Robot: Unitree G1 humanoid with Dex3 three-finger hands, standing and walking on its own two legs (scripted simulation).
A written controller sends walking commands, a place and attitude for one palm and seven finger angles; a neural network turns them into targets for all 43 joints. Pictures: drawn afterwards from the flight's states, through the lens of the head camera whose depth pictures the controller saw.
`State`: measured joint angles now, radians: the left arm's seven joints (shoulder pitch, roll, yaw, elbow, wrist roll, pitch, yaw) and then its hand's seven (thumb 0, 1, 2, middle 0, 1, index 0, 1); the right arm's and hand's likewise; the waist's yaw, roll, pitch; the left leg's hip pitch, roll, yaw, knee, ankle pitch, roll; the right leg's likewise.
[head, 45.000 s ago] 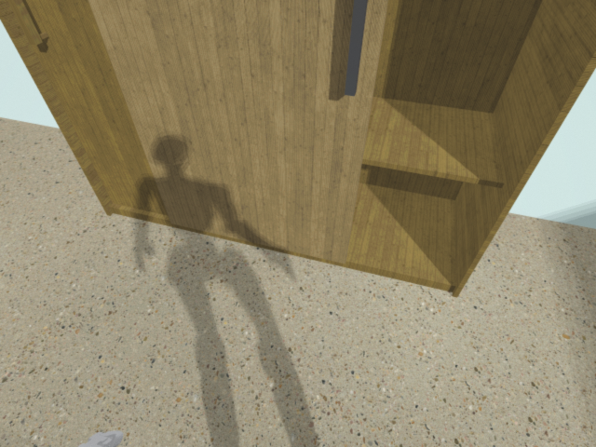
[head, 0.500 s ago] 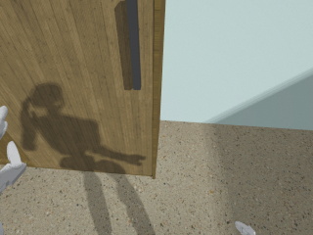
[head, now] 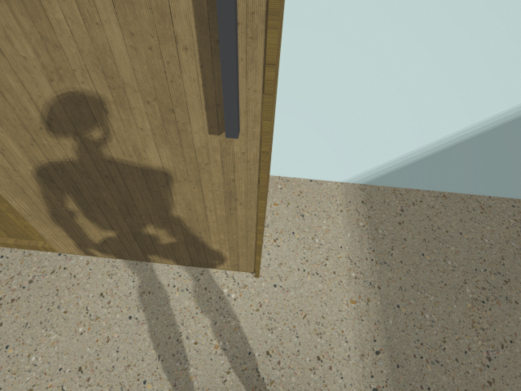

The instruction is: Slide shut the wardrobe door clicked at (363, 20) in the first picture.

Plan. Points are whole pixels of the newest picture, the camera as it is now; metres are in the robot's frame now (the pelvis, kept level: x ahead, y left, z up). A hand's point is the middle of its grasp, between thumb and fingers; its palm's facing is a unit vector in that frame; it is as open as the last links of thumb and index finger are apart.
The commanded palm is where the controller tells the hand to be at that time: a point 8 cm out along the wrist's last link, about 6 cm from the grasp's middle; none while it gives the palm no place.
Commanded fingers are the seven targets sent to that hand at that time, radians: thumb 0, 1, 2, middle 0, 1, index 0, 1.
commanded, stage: let the arm hang, fingers relaxed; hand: left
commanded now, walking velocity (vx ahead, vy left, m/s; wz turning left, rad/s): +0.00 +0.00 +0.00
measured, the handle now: (231, 57) +0.59 +0.09 +0.20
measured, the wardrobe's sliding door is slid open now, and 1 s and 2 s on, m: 0.00 0.00 0.00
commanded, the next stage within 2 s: look to check the result in 0.62 s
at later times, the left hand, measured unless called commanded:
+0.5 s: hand out of the picture +0.06 +0.19 -0.17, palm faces +0.01 -0.98 -0.19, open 7.3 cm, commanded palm none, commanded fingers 0.00 0.90 0.90 -0.20 -0.30 -0.20 -0.30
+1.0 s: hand out of the picture +0.05 +0.20 -0.16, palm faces +0.02 -0.97 -0.23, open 7.4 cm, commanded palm none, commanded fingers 0.00 0.90 0.90 -0.20 -0.30 -0.20 -0.30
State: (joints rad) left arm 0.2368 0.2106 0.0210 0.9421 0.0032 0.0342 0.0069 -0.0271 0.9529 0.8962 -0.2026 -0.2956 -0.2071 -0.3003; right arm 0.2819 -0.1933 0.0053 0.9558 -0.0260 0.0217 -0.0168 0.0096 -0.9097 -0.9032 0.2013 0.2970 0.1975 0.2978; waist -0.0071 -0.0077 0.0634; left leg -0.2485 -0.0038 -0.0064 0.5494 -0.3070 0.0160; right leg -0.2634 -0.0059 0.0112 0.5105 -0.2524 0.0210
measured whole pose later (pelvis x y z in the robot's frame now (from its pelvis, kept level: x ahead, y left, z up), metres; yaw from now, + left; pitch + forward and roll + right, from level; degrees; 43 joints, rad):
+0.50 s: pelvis +0.02 +0.01 +0.01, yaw -1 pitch -1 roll +0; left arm 0.18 0.17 0.01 1.13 0.00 0.01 0.02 0.00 0.91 0.90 -0.20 -0.29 -0.20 -0.30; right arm 0.21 -0.18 0.01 1.11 -0.02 0.00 -0.03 0.01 -0.91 -0.90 0.20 0.30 0.20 0.30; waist 0.00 0.00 0.05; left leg -0.12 -0.03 0.02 0.39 -0.26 0.03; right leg -0.16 -0.03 0.03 0.40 -0.22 0.04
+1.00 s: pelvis +0.02 +0.01 +0.01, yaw +0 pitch -1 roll +0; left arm 0.17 0.20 0.02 1.15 0.00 0.00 0.01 0.00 0.90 0.90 -0.20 -0.29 -0.20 -0.30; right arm 0.20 -0.20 0.00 1.12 -0.02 0.00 -0.03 0.01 -0.91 -0.90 0.20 0.30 0.20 0.30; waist 0.00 0.00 0.07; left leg -0.11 -0.02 0.01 0.37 -0.25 0.03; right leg -0.14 -0.03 0.02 0.38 -0.21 0.03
